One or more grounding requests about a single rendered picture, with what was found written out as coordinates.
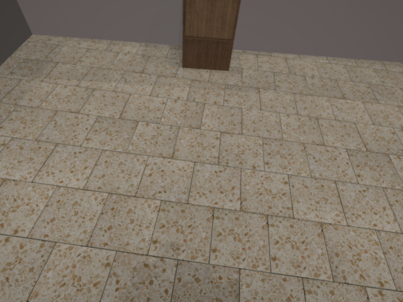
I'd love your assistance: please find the cupboard door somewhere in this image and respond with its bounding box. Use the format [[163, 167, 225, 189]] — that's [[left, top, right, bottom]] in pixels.
[[185, 0, 238, 39]]

